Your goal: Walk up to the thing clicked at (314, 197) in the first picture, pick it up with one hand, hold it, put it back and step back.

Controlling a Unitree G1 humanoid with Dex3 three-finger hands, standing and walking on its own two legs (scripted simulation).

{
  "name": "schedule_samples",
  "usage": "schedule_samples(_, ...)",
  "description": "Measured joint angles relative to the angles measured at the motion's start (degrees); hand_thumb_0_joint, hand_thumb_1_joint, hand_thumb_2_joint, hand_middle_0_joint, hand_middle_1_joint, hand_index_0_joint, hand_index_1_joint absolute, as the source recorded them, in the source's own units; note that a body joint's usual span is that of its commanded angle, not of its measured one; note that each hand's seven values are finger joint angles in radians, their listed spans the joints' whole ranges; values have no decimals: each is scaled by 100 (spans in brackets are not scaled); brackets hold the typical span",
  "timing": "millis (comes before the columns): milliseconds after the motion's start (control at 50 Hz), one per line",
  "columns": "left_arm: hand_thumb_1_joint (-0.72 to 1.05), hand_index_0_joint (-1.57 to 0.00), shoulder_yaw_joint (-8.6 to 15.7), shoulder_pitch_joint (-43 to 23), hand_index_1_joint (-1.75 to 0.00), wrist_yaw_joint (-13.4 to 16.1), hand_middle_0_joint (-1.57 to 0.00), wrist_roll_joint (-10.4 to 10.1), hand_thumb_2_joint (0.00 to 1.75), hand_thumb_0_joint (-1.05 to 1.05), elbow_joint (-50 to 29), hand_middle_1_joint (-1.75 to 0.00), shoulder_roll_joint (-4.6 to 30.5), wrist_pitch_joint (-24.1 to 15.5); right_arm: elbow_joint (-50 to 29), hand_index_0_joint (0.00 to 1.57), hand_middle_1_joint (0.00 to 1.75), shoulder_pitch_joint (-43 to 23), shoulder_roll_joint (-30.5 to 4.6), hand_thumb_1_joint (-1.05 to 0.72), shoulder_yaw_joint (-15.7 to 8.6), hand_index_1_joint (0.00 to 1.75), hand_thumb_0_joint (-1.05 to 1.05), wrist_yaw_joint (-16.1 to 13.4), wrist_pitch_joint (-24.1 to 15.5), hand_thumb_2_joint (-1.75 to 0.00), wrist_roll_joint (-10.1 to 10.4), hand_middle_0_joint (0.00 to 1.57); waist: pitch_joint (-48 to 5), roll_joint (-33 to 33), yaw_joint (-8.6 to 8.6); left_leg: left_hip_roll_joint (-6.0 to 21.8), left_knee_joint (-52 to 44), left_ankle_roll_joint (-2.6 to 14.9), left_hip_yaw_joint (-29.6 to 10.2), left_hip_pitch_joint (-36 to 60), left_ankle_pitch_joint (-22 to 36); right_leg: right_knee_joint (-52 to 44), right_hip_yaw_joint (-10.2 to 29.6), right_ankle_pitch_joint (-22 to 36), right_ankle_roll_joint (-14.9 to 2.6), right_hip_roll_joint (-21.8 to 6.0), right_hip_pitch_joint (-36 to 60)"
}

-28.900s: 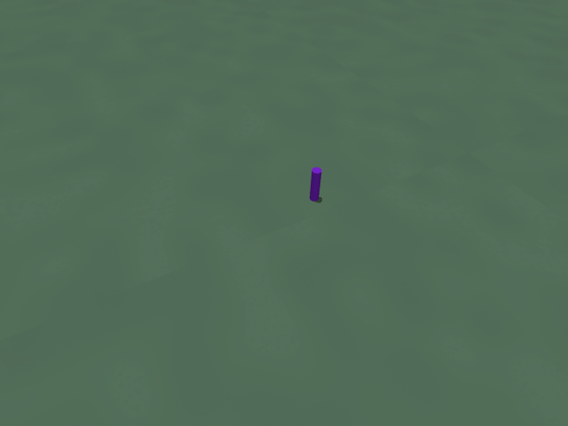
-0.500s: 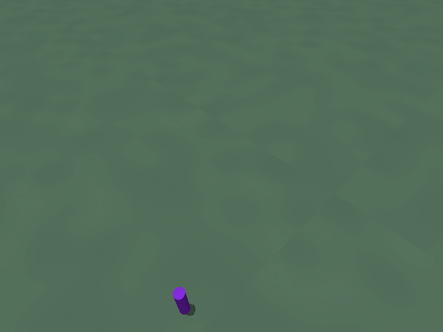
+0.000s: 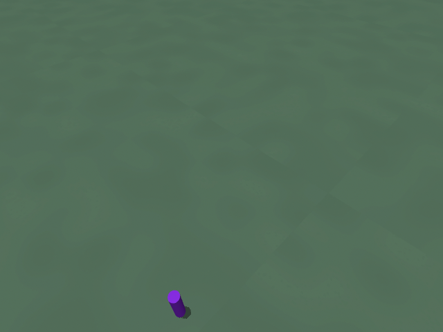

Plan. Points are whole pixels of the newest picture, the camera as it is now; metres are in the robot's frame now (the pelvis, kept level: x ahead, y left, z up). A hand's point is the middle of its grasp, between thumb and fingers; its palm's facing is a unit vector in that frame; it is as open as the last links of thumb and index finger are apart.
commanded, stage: stand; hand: left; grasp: from the side
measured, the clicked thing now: (177, 304) +0.39 +0.20 -0.69
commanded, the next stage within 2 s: step back in 0.84 s
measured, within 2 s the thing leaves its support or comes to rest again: neither
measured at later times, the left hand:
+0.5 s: hand out of the picture +0.08 +0.25 -0.16, palm faces -0.03 -0.94 -0.34, open 7.4 cm
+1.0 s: hand out of the picture +0.10 +0.27 -0.16, palm faces -0.04 -0.93 -0.37, open 7.4 cm
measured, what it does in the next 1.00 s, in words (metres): stands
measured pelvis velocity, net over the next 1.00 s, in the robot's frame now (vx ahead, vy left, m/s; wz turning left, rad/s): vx -0.01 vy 0.01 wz -0.02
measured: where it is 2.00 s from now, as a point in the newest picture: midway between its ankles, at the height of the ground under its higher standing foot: outside the picture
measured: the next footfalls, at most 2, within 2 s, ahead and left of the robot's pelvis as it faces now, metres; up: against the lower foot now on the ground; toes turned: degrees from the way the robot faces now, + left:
right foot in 1.58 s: -0.10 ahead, -0.09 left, +0.00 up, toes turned -3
left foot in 1.92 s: -0.18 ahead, +0.15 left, +0.00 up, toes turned -4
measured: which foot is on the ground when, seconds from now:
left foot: down 0.00-1.00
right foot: down 0.00-1.00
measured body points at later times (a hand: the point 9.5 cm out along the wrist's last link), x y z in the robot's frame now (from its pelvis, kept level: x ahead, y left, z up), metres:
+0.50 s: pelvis +0.01 +0.00 +0.00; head +0.01 -0.01 +0.45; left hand +0.09 +0.30 -0.13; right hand +0.07 -0.30 -0.14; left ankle +0.01 +0.13 -0.75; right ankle +0.02 -0.13 -0.75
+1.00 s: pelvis -0.01 +0.01 -0.01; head +0.03 +0.01 +0.44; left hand +0.10 +0.31 -0.14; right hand +0.08 -0.31 -0.14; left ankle +0.00 +0.13 -0.74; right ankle +0.02 -0.13 -0.75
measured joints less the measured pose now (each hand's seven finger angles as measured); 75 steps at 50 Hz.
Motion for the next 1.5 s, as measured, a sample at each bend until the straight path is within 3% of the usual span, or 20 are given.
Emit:
schedule_samples(840, 90, -21, -6, 20, -30, -25, -21, -34, 89, 1, -105, -30, 78, -5, -10, 21, 30, -57, -22, -90, -4, 30, 1, 24, -2, -89, 15, 21, -33, -47, -21, 46, -106, -20, 79, 104, -76, -110, 71, -42, -10, 50, 69)
schedule_samples(940, 90, -21, 146, -54, -30, -31, -21, -137, 89, 1, -516, -30, 184, 80, -352, 21, 30, -221, -122, -90, -99, 30, 1, 72, 137, -89, 134, 21, 227, -21, -66, 109, 640, 25, 37, -482, -319, 366, 55, -152, -48, 98, -387)
schedule_samples(980, 90, -21, 180, -112, -30, -22, -21, -120, 89, 1, -700, -30, 237, 128, -509, 21, 30, -280, -213, -90, -158, 30, 0, 78, 193, -89, 144, 21, 362, -2, -71, 93, 1097, 121, -42, -799, -424, 582, 57, -193, -52, 101, -595)
schedule_samples(1060, 90, -21, 217, -200, -30, -5, -21, -4, 89, 1, -1039, -30, 355, 248, -815, 21, 30, -259, -371, -90, -275, 30, 0, 101, 298, -89, 135, 21, 525, -133, -53, -250, 2355, 309, -207, -1231, -1420, 1051, 210, -288, -8, -36, -1028)
schedule_samples(1120, 90, -21, 215, -293, -30, 17, -21, 9, 89, 1, -1262, -30, 469, 343, -992, 20, 30, -53, -441, -90, -323, 30, 0, 104, 250, -89, 97, 21, 508, -193, -119, -285, 1887, 336, -203, -996, -1054, 1499, 225, -429, 52, -87, -1394)
schedule_samples(1140, 90, -21, 229, -371, -30, 35, -21, -17, 89, 1, -1325, -30, 526, 377, -1004, 20, 30, -11, -403, -90, -349, 30, 0, 83, 225, -89, 41, 21, 566, -286, -114, -339, 1879, 349, -179, -1000, -1224, 1796, 366, -619, -39, -61, -1545)
schedule_samples(1200, 90, -21, 280, -499, -30, 147, -21, -35, 89, 1, -1457, -30, 604, 439, -1060, 20, 30, 116, -246, -90, -313, 30, 0, 68, 206, -89, -30, 21, 759, -430, -122, -342, 1927, 410, -147, -1049, -1142, 3071, 963, -1856, -211, 498, -1875)
schedule_samples(1240, 91, -21, 272, -482, -30, 171, -20, -63, 89, 1, -1500, -30, 603, 450, -1110, 21, 30, 198, -161, -90, -285, 30, 0, 22, 211, -89, -46, 21, 791, -445, -164, -310, 1745, 428, -155, -1023, -972, 3829, 1082, -1979, -247, 792, -2027)
schedule_samples(1300, 91, -21, 259, -353, -30, 140, -20, -60, 89, 1, -1591, -30, 540, 428, -1235, 21, 30, 260, -116, -90, -264, 30, 1, -50, 208, -89, -36, 21, 823, -418, -158, -280, 1543, 457, -77, -1012, -792, 4378, 1045, -1827, -197, 923, -2066)
schedule_samples(1400, 91, -21, 298, -64, -30, 76, -20, -2, 89, 1, -1671, -30, 437, 447, -1513, 21, 30, 249, -74, -90, -261, 30, 1, -115, 130, -89, -9, 21, 886, -338, -155, -232, 1545, 500, 93, -1076, -682, 3994, 910, -1892, -57, 788, -1657)
schedule_samples(1500, 91, -21, 365, 79, -30, 18, -21, 20, 89, 1, -1721, -30, 392, 438, -1699, 21, 30, 181, -110, -90, -209, 30, 1, -94, 117, -89, -18, 21, 898, -226, -113, -127, 1823, 460, 230, -1330, -660, 3102, 669, -1886, -94, 544, -1225)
